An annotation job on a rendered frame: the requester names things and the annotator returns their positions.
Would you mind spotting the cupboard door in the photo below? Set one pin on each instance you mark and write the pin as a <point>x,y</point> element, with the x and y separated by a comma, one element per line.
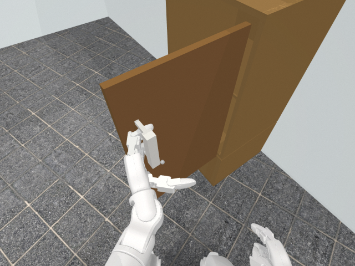
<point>186,95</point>

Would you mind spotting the left robot thigh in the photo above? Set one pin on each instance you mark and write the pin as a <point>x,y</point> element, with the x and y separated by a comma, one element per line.
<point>154,261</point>

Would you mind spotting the handle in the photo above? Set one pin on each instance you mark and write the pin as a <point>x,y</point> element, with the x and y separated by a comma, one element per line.
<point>150,144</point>

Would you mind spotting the right robot thigh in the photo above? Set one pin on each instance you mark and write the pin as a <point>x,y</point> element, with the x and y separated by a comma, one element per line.
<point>215,260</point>

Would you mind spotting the robot thigh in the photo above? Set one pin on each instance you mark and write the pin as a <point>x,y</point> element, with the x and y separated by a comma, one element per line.
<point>154,261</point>
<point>215,260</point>

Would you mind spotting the left robot hand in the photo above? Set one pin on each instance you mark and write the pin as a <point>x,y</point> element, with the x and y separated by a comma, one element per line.
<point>137,175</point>

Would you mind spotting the right robot hand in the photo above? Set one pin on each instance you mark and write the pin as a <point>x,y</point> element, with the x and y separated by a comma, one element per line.
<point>274,254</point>

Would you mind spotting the left robot forearm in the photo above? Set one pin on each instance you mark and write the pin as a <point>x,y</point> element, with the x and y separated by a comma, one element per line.
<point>137,241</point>

